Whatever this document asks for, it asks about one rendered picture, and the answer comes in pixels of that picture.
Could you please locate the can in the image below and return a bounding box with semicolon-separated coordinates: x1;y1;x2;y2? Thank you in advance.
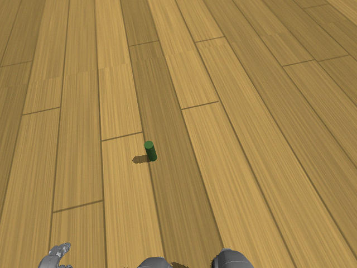
144;141;157;161

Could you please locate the left robot hand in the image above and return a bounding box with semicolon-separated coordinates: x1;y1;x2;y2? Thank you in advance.
38;243;73;268

